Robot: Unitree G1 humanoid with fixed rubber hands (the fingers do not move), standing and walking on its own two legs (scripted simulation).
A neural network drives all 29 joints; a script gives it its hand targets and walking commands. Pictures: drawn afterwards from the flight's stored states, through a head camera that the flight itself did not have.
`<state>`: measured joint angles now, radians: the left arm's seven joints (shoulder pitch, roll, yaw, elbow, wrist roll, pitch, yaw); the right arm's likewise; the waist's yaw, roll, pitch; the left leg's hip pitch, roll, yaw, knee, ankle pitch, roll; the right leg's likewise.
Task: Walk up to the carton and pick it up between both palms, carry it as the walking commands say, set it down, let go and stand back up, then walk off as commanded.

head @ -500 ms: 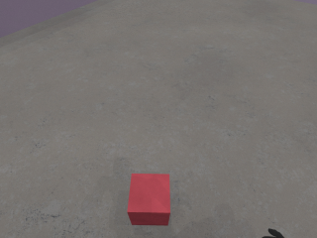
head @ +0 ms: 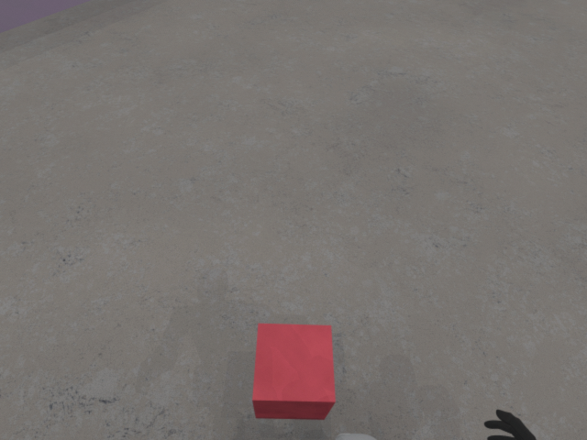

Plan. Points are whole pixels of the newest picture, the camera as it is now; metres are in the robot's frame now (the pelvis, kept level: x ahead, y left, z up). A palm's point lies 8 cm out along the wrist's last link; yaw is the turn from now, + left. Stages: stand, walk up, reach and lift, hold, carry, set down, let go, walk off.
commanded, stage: walk up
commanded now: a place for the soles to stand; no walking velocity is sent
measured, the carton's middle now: (292, 373) +0.38 -0.03 -0.65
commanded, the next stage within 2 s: none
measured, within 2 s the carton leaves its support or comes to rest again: neither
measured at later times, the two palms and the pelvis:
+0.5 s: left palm (87, 436) +0.17 +0.29 -0.11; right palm out of the picture +0.13 -0.33 -0.09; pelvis +0.05 -0.01 +0.01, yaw -3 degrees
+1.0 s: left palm out of the picture +0.10 +0.27 -0.10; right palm out of the picture +0.07 -0.34 -0.11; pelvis +0.01 -0.03 +0.01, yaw -4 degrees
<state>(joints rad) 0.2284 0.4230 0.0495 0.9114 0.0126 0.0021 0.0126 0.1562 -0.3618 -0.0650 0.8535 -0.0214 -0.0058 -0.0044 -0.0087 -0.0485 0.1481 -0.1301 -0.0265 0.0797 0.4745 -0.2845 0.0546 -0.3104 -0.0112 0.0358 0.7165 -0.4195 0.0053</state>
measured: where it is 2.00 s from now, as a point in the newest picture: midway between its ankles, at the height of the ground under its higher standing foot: outside the picture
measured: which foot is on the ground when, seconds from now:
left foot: down 0.00-1.00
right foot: up 0.00-0.04, down 0.06-1.00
